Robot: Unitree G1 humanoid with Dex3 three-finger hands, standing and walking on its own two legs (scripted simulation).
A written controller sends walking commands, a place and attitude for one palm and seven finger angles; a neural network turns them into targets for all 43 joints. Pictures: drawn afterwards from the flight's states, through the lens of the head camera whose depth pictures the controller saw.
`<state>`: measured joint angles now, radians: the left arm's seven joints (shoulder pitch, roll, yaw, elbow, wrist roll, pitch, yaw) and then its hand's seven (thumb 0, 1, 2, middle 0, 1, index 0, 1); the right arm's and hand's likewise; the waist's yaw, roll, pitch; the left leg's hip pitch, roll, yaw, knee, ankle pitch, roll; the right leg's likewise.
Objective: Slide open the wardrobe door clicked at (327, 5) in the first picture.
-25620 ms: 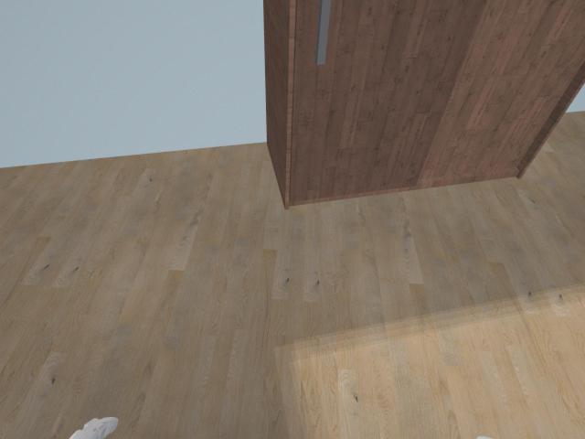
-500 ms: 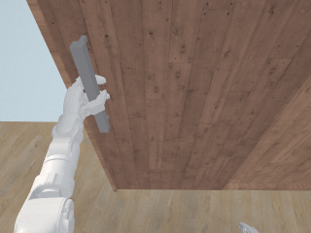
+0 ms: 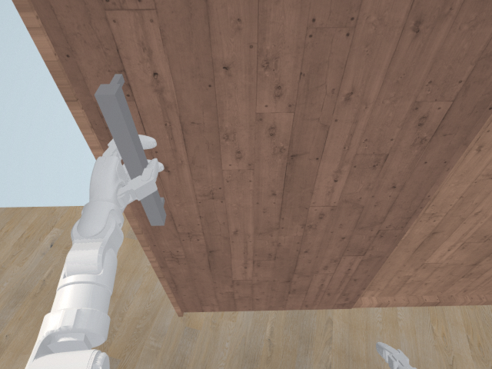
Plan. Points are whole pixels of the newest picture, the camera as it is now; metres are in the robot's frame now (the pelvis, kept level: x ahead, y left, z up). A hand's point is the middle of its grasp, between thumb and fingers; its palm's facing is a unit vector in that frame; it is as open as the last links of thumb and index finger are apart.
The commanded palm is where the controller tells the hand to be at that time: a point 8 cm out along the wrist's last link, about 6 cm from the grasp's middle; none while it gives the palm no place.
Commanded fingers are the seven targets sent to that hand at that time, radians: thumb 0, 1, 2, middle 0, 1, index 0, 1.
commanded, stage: grip the handle and tug to test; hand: left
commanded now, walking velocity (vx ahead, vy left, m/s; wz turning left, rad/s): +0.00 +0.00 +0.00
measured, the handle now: (141, 160) +0.43 +0.19 +0.12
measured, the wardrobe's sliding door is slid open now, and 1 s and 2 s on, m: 0.00 0.00 0.07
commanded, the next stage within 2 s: tug the door sideways, standing still in 0.16 s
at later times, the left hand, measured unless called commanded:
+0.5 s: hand (149, 178) +0.39 +0.16 +0.13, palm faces +0.06 -1.00 -0.01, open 5.9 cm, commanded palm +0.36 +0.19 +0.13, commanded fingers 0.00 0.90 0.90 -0.45 -1.40 -0.45 -1.40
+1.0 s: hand (149, 179) +0.39 +0.17 +0.12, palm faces +0.09 -0.99 -0.14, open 6.2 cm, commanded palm +0.36 +0.20 +0.13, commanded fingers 0.00 0.90 0.90 -0.45 -1.40 -0.45 -1.40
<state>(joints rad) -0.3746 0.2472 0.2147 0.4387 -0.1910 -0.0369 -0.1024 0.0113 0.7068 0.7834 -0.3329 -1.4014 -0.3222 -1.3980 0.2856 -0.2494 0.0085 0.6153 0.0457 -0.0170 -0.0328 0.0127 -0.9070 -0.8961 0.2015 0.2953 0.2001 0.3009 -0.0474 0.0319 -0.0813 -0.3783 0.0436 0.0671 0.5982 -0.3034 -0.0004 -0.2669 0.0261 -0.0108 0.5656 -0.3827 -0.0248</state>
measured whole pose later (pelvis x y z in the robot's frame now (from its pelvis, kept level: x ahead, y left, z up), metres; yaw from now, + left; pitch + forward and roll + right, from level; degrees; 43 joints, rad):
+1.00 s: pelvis +0.03 +0.01 +0.00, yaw +2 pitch +3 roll +0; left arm -0.31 0.22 0.02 0.20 -0.11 0.00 0.04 -0.04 0.61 0.83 -0.42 -1.40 -0.35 -1.40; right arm 0.14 -0.20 0.03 0.61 -0.01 0.00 -0.06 0.01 -0.91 -0.90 0.20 0.30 0.20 0.30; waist 0.03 0.04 0.04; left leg -0.28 0.01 0.02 0.55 -0.32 0.02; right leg -0.31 0.02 0.01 0.82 -0.41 0.02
